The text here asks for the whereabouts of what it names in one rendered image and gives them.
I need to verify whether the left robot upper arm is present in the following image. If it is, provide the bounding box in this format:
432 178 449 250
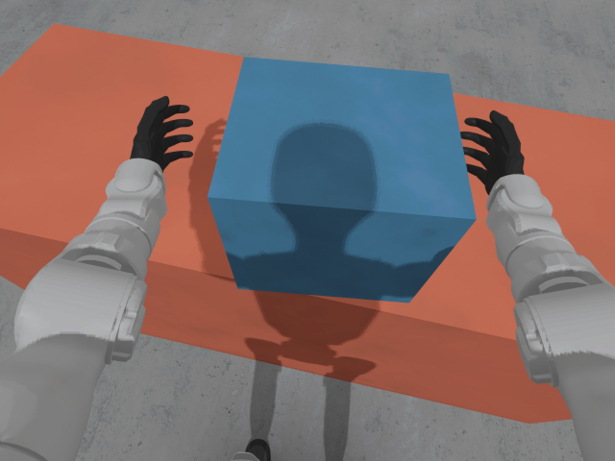
0 258 147 461

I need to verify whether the carton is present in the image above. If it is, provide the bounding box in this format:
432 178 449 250
208 57 477 303

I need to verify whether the robot left hand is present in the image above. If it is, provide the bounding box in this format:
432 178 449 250
130 96 193 173

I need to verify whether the pedestal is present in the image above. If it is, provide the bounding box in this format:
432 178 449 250
0 24 615 424

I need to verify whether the right robot forearm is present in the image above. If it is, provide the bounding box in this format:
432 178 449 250
486 174 615 303

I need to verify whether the robot left foot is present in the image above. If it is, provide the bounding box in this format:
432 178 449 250
245 439 271 461

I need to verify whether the robot right hand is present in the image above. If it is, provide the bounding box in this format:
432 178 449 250
460 110 525 195

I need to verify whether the right robot upper arm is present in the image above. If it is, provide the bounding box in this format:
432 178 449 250
513 283 615 461

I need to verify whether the left robot forearm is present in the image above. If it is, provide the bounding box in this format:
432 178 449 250
14 158 167 346

